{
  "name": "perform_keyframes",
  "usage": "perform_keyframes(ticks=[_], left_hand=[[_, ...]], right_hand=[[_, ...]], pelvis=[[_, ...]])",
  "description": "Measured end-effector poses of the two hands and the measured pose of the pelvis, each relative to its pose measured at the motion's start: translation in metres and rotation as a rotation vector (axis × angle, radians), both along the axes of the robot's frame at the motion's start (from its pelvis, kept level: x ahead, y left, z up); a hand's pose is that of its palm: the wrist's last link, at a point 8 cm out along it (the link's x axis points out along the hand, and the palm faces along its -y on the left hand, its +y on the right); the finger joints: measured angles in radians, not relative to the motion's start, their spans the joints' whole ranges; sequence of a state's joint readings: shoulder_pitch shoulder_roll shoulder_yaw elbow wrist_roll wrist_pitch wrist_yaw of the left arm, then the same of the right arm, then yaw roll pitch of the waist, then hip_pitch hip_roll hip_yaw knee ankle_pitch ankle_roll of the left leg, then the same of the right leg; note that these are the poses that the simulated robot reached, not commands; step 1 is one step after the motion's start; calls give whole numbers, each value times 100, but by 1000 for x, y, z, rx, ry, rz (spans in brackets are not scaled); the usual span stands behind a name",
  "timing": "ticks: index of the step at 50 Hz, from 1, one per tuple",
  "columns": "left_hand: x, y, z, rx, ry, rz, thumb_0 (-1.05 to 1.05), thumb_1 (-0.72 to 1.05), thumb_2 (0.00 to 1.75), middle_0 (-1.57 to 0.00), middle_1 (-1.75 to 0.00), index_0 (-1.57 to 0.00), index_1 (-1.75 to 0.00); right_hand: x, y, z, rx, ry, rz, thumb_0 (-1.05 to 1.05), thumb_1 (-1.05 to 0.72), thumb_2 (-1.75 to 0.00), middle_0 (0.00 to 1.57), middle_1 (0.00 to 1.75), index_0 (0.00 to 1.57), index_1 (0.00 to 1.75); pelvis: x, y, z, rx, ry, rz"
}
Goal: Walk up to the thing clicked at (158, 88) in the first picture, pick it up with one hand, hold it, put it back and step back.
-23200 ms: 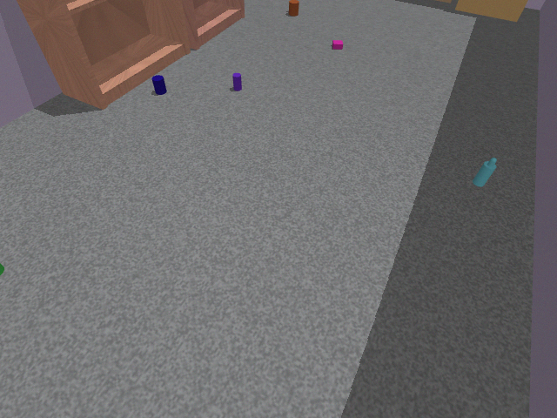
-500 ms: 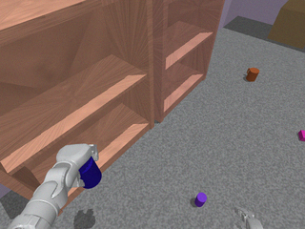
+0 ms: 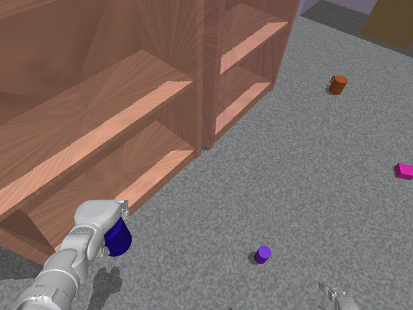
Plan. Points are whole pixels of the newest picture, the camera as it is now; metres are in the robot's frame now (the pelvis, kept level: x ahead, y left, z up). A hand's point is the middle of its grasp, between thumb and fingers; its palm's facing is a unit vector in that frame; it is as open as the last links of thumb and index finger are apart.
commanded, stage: crouch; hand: left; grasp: from above
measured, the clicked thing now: (111, 233) +0.30 +0.22 -0.13
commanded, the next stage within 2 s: lower in 1.60 s
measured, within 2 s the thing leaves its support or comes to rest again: neither
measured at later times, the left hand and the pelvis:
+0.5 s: hand (130, 234) +0.37 +0.23 -0.33, palm faces -0.44 +0.02 -0.90, open 10.0 cm; pelvis -0.06 +0.01 -0.20, yaw -2 degrees
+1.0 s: hand (138, 237) +0.41 +0.24 -0.49, palm faces -0.45 -0.01 -0.89, open 9.9 cm; pelvis -0.07 +0.00 -0.32, yaw -4 degrees
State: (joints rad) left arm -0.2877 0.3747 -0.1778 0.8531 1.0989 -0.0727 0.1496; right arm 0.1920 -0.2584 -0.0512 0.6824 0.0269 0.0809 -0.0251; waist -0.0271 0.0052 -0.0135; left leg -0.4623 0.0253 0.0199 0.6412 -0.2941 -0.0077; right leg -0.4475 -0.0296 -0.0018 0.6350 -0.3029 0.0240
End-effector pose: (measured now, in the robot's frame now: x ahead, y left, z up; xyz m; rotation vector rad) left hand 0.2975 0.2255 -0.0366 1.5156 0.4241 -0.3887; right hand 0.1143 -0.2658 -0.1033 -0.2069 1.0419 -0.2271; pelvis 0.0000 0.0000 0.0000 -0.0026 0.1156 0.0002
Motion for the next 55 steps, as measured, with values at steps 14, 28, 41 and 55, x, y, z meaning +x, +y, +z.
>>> perform_keyframes(ticks=[14,28,41,55], left_hand=[[45,3,-130,62,-76,-20,1,-4,71,-64,-86,-58,-85],[78,6,-267,53,-45,17,1,-4,71,-64,-86,-58,-85],[95,12,-360,20,-45,3,1,-4,71,-64,-86,-58,-84],[119,16,-411,24,-42,38,1,-4,71,-64,-85,-58,-84]], right_hand=[[-88,-20,-100,-101,208,-51,0,-90,-90,20,30,20,30],[-162,6,-224,-70,352,-92,1,-90,-90,20,30,20,30],[-159,1,-291,-76,387,5,0,-90,-90,20,30,20,30],[-161,-13,-325,-77,422,35,0,-91,-91,20,30,20,30]], pelvis=[[-33,6,-102,-31,295,-1],[-64,12,-220,-53,476,-13],[-70,6,-292,-71,548,-12],[-68,3,-336,-79,551,-36]])
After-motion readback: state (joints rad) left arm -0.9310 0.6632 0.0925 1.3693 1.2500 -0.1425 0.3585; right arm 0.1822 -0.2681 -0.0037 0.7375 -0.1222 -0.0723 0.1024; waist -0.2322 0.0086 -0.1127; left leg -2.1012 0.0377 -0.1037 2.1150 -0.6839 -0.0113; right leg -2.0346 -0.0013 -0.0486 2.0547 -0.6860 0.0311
